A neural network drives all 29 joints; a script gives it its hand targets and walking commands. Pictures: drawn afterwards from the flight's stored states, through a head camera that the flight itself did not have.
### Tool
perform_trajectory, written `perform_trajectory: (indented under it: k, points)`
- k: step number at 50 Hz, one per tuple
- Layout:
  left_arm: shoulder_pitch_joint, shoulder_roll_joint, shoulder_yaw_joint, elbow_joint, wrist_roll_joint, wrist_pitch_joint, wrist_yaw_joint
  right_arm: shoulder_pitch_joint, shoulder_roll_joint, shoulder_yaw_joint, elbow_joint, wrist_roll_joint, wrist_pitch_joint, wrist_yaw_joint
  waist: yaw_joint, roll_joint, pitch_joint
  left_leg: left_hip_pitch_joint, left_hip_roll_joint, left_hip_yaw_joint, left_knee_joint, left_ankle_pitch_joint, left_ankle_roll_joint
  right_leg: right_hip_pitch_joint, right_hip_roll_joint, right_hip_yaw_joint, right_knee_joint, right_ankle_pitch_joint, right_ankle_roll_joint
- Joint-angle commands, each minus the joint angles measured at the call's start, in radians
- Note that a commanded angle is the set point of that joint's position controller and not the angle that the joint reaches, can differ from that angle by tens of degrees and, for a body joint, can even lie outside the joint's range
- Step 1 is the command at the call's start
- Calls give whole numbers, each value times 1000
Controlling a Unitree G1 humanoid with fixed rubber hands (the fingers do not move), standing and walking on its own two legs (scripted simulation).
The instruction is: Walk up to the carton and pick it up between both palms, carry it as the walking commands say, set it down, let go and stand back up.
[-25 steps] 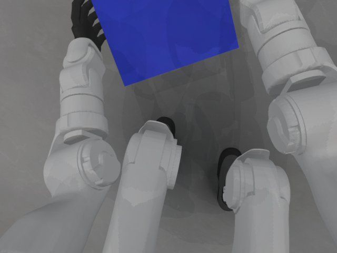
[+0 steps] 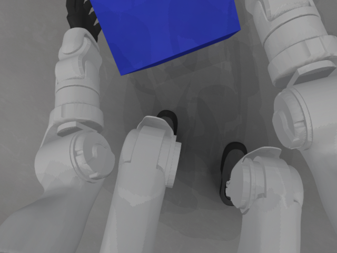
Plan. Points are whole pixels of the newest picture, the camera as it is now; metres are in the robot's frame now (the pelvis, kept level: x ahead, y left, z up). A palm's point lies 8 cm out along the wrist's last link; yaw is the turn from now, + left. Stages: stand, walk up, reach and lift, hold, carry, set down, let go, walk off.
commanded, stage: set down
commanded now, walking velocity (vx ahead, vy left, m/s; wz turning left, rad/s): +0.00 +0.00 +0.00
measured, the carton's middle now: (169, 5) +0.54 +0.16 -0.26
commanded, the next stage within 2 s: none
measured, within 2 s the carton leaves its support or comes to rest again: rests again in 0.22 s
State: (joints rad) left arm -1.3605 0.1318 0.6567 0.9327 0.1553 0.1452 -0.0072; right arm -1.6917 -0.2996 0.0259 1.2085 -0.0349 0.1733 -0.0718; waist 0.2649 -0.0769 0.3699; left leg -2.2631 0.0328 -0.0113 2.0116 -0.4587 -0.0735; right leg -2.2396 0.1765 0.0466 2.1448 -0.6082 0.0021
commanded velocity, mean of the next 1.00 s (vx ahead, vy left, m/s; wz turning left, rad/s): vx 0.00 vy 0.00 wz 0.00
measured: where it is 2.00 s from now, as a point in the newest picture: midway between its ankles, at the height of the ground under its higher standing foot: (195, 167)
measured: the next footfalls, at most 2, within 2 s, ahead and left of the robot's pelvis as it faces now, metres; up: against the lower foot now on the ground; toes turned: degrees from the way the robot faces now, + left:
none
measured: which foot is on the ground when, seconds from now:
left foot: down 0.00-1.00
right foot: down 0.00-1.00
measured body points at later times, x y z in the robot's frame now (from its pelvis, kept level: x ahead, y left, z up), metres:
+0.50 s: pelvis -0.02 +0.01 +0.00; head +0.37 +0.03 +0.21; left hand +0.45 +0.32 -0.20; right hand +0.60 +0.00 -0.19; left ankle +0.14 +0.14 -0.36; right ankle +0.09 -0.10 -0.36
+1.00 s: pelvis +0.00 +0.01 +0.05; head +0.35 +0.06 +0.32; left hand +0.46 +0.34 -0.10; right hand +0.62 +0.01 -0.08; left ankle +0.14 +0.14 -0.36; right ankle +0.09 -0.10 -0.36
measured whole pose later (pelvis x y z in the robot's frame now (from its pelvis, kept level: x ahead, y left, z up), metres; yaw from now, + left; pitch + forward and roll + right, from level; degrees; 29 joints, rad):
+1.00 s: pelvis +0.00 +0.01 +0.05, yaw +3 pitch +39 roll +1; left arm -1.23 0.22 0.40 0.83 -0.12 0.16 0.13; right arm -1.55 -0.39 0.06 1.03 0.09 0.24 -0.08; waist 0.22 -0.05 0.28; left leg -2.14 -0.02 -0.01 1.86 -0.41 -0.03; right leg -2.05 0.06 0.02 2.00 -0.63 0.00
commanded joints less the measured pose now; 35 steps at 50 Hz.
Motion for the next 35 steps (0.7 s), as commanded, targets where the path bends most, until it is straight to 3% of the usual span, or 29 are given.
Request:
perform_trajectory:
  k: [1,9,18,26,35]
  points:
    - [-266,-121,-95,-40,-21,-40,-45,-261,298,76,-92,34,-26,85,163,-199,-1000,556,-56,91,-99,352,20,395,-44,3,-231,216,19]
    - [-154,181,-66,26,-89,-112,62,-259,-20,98,-134,63,-39,1,149,-178,-1017,586,-51,88,-120,403,4,428,-74,17,-218,218,32]
    - [-212,264,-130,67,-183,-141,80,-341,-70,164,-171,152,-45,6,167,-185,-1052,601,-37,84,-127,400,10,447,-96,21,-205,188,33]
    - [-251,318,-161,80,-232,-131,97,-360,-141,139,-150,170,-31,-9,138,-167,-1118,673,-32,85,-140,344,5,499,-107,4,-218,113,20]
    - [-217,329,-199,0,-272,-104,118,-327,-150,130,-233,202,-11,-23,128,-122,-1318,828,-35,98,-165,375,2,592,-95,-23,-234,110,2]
